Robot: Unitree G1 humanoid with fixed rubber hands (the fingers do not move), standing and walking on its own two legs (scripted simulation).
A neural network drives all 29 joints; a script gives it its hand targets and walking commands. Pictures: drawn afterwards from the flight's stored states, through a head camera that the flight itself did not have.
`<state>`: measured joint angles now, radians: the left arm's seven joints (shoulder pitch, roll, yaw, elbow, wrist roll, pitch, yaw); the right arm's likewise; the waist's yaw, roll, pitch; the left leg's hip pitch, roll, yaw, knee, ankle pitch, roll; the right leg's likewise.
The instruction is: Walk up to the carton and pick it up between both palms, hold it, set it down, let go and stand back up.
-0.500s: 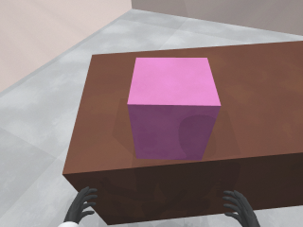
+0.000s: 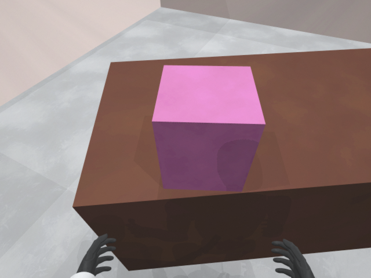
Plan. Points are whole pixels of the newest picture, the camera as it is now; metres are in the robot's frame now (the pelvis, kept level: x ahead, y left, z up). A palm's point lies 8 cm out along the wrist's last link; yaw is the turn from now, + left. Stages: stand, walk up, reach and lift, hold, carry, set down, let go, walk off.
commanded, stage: set down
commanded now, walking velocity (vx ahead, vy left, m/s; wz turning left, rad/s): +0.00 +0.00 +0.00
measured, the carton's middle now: (204, 131) +0.46 -0.02 +0.06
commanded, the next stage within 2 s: let go in 0.16 s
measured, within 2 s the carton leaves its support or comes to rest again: neither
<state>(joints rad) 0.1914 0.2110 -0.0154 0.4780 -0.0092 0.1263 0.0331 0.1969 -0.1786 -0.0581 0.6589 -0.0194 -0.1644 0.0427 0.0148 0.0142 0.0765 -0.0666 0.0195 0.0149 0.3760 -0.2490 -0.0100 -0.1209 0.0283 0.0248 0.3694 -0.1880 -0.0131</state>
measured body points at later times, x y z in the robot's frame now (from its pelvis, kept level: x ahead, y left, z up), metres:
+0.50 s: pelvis +0.00 +0.00 +0.00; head +0.00 +0.01 +0.45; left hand +0.17 +0.23 -0.09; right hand +0.17 -0.23 -0.08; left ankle -0.03 +0.12 -0.75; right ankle +0.01 -0.11 -0.75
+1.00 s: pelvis -0.01 +0.02 -0.01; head +0.00 +0.02 +0.44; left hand +0.10 +0.25 -0.13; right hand +0.06 -0.24 -0.14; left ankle -0.03 +0.12 -0.75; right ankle +0.01 -0.11 -0.75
